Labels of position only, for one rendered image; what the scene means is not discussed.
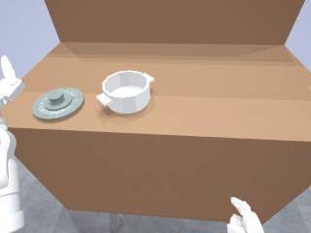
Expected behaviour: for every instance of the table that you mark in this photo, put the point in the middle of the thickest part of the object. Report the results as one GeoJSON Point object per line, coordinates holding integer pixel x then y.
{"type": "Point", "coordinates": [229, 112]}

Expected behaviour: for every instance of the knob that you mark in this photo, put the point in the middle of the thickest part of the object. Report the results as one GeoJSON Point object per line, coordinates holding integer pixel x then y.
{"type": "Point", "coordinates": [55, 96]}

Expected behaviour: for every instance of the left robot forearm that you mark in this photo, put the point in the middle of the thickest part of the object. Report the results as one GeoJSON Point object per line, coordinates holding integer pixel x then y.
{"type": "Point", "coordinates": [11, 216]}

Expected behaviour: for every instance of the left robot hand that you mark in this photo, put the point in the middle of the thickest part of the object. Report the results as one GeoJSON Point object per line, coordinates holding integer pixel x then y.
{"type": "Point", "coordinates": [10, 87]}

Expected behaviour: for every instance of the lid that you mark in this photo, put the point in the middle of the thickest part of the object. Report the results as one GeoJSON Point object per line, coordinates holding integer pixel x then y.
{"type": "Point", "coordinates": [44, 109]}

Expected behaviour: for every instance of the right robot hand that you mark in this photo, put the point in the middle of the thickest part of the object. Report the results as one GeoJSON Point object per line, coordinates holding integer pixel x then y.
{"type": "Point", "coordinates": [248, 223]}

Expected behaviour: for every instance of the pot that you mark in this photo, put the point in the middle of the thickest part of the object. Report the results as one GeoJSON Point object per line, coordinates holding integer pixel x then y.
{"type": "Point", "coordinates": [126, 92]}

